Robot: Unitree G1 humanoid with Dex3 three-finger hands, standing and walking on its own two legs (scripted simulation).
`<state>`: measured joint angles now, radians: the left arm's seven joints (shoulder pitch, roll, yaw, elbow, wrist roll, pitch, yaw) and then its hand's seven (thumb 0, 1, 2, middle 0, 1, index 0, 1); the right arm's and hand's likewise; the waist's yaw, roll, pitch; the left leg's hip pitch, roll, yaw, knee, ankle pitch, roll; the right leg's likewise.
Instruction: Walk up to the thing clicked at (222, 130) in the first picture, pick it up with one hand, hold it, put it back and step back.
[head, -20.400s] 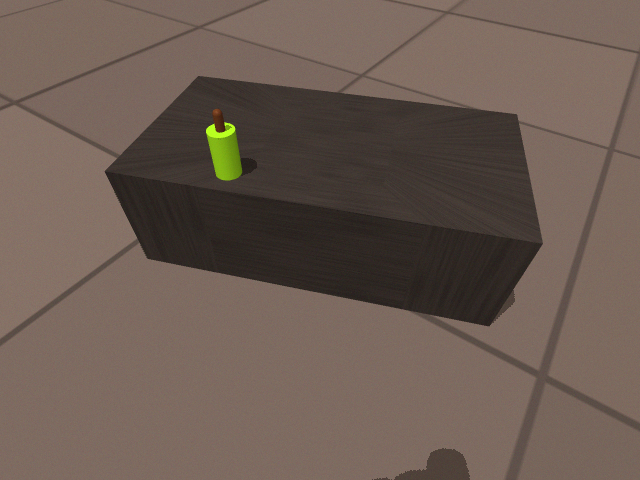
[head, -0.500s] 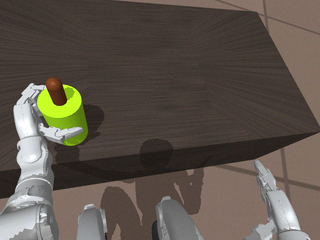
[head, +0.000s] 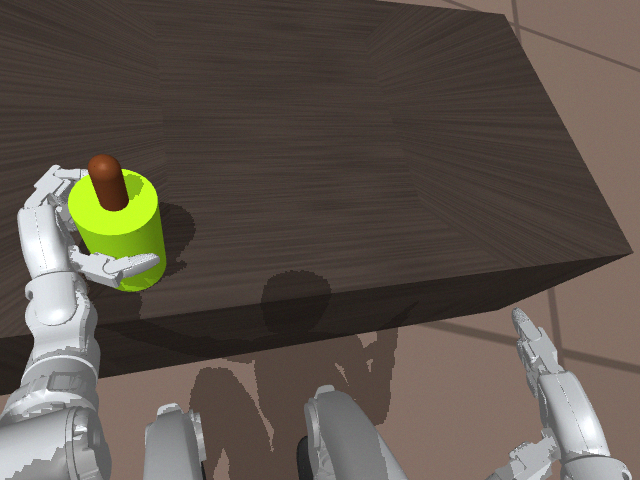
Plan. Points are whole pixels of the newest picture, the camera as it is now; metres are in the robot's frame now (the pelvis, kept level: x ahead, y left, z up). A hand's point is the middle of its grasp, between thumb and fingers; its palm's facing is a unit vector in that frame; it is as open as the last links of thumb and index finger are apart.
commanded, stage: lower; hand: left
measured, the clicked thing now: (121, 222) +0.47 +0.16 -0.04
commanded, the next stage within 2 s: loosen in 0.12 s
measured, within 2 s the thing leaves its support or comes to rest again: neither
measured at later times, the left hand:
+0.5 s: hand (108, 228) +0.47 +0.18 -0.06, palm faces +0.19 -0.98 -0.03, open 12.4 cm
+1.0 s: hand (63, 205) +0.48 +0.22 -0.01, palm faces +0.25 -0.97 -0.03, open 17.3 cm
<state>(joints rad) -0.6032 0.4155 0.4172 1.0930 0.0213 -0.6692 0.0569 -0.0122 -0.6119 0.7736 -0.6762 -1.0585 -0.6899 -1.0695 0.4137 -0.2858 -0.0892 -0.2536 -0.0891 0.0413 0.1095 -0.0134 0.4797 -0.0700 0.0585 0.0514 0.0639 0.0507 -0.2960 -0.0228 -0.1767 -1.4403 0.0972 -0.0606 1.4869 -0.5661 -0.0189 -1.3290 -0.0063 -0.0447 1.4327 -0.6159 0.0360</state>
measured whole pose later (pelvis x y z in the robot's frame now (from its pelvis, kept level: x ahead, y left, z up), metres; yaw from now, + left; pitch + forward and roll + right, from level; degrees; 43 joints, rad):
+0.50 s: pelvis -0.01 +0.00 -0.01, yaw +0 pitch +30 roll -5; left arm -0.62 0.43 0.44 1.11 0.02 -0.68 0.06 -0.01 -0.60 0.58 -0.72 -0.82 -0.74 -0.82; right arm 0.42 -0.29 -0.09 -0.29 -0.08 0.03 0.11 -0.01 0.48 -0.06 0.06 0.05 0.07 0.05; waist -0.31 -0.02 -0.18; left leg -1.50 0.10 -0.07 1.53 -0.57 -0.02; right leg -1.38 0.00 -0.05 1.48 -0.62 0.04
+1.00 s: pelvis +0.00 +0.00 +0.00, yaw +0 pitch +28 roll -5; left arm -0.60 0.48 0.49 1.00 -0.01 -0.60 0.01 -0.02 -0.59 0.09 -0.12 -0.12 -0.13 -0.11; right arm 0.44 -0.30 -0.11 -0.30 -0.07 0.07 0.09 -0.01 0.50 -0.06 0.06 0.05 0.07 0.05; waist -0.29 -0.03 -0.17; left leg -1.42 0.10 -0.07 1.48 -0.56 -0.02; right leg -1.31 0.00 -0.05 1.43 -0.61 0.03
